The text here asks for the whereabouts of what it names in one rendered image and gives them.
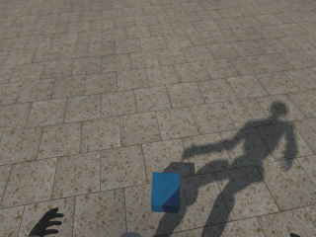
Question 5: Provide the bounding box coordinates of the left robot hand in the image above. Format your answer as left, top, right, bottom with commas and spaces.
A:
29, 207, 64, 237

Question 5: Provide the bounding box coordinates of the carton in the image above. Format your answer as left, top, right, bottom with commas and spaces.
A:
150, 172, 181, 213

